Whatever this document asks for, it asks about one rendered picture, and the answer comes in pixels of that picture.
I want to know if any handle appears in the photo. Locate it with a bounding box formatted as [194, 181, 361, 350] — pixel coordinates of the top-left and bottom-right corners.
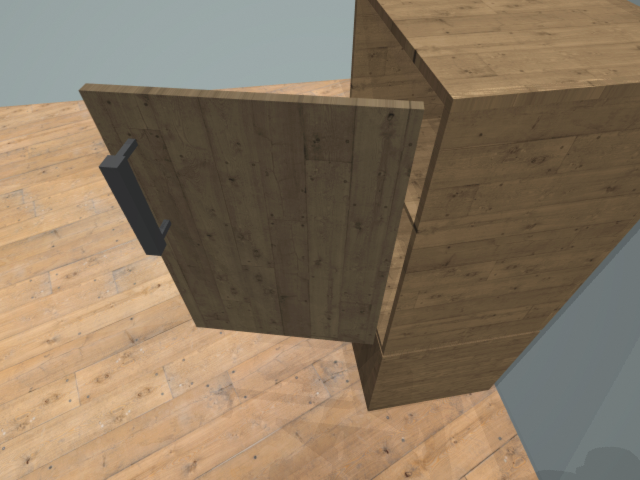
[99, 138, 171, 256]

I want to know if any cupboard door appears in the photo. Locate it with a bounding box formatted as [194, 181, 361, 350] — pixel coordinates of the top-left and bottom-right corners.
[79, 83, 424, 345]

